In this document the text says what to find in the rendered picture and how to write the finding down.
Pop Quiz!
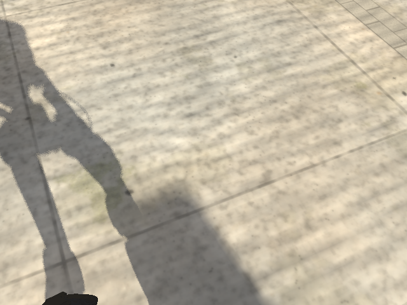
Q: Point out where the left robot hand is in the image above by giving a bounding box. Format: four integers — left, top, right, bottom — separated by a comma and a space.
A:
42, 292, 98, 305

